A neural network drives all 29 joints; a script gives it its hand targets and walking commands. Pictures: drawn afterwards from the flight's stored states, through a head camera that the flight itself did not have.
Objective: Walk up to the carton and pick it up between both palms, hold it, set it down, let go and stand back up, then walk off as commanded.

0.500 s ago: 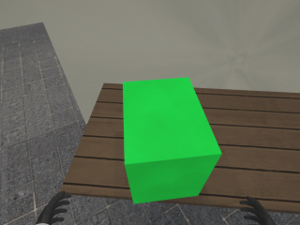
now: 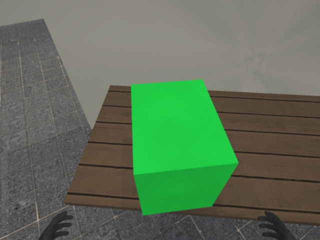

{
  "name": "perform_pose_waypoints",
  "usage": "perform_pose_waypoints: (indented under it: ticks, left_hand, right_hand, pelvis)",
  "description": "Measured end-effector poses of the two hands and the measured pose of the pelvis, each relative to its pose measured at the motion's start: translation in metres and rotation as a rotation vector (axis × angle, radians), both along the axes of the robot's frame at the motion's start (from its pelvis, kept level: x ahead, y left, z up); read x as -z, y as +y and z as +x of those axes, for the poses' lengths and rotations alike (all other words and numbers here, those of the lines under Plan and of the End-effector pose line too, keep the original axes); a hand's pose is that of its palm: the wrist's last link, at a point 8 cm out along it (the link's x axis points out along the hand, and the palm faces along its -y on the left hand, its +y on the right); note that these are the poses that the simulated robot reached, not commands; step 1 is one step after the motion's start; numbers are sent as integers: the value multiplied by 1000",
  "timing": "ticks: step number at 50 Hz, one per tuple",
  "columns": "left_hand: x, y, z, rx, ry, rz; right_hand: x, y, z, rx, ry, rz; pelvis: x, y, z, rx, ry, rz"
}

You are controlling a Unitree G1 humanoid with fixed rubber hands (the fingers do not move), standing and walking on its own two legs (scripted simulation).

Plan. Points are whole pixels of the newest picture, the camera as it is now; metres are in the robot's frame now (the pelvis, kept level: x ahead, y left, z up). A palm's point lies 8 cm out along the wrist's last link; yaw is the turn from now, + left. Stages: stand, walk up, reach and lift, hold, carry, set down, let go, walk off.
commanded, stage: walk off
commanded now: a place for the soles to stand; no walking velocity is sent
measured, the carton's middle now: (172, 147) +0.40 -0.01 -0.06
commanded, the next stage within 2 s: none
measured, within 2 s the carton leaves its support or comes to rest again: neither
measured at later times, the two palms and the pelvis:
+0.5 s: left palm out of the picture +0.02 +0.32 -0.11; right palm out of the picture +0.02 -0.29 -0.09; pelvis -0.10 +0.01 -0.01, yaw -1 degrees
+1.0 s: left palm out of the picture -0.13 +0.36 -0.13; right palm out of the picture -0.12 -0.26 -0.08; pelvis -0.24 +0.05 -0.02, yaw +0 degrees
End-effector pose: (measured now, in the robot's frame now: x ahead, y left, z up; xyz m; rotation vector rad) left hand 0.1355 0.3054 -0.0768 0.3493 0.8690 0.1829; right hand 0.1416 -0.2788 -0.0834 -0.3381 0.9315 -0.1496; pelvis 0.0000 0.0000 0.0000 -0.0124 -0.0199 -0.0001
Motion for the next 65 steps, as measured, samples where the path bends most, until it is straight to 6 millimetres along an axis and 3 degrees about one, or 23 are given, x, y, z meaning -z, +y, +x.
perform_pose_waypoints:
  ticks: [11,19,24,28,34,41,49,56,65]
  left_hand:
    - [17,40,-36,9,78,18]
    - [26,33,-77,6,135,12]
    - [31,18,-107,7,155,26]
    - [21,12,-131,3,146,33]
    - [17,25,-159,13,137,57]
    - [45,47,-212,-6,151,17]
    - [50,57,-258,-21,160,-1]
    - [50,61,-298,-11,182,32]
    - [52,30,-369,-14,217,56]
  right_hand:
    - [-6,6,-57,47,62,-74]
    - [-8,3,-84,27,43,-81]
    - [6,-10,-111,33,44,-61]
    - [8,-13,-136,49,60,-45]
    - [11,-8,-171,57,63,-44]
    - [13,13,-216,42,80,-87]
    - [-5,21,-258,37,69,-125]
    - [-1,12,-301,42,85,-127]
    - [17,-18,-355,61,57,-88]
  pelvis:
    - [4,28,-36,10,-24,-19]
    - [6,24,-72,18,0,-14]
    - [14,11,-99,22,9,12]
    - [10,9,-119,17,-22,29]
    - [11,15,-152,18,-22,31]
    - [23,37,-196,1,-30,0]
    - [18,47,-238,-1,-53,-27]
    - [21,39,-279,8,-31,-29]
    - [31,9,-330,24,-52,12]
